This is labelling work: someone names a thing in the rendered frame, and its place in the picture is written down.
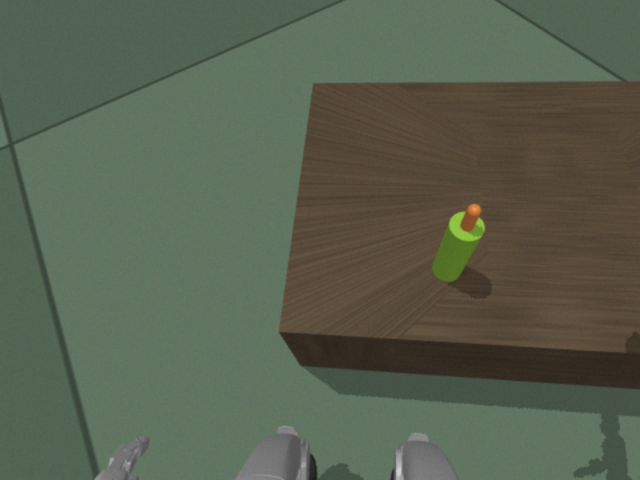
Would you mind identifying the bottle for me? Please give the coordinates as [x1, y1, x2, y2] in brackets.
[432, 204, 485, 282]

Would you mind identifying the left robot hand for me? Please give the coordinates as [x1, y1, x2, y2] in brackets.
[94, 436, 149, 480]

